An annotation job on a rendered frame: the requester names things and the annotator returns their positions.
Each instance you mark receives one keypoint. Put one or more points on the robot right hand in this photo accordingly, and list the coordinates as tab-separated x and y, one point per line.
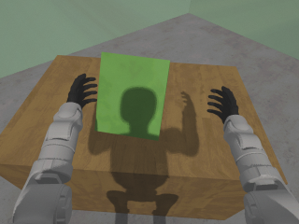
228	105

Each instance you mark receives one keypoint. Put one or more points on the robot left forearm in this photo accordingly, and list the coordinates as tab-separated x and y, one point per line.
54	163

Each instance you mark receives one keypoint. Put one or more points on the robot left hand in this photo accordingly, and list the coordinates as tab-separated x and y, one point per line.
77	94

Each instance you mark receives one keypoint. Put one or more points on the robot right upper arm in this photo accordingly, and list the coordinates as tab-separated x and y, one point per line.
273	206

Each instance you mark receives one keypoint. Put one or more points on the robot right forearm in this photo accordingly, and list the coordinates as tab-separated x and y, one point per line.
256	170

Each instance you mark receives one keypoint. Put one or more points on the pedestal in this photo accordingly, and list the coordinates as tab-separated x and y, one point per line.
189	172

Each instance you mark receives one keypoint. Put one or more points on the carton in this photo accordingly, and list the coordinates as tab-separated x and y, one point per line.
131	94

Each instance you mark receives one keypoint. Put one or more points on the robot left upper arm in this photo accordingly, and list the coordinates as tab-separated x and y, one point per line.
44	204

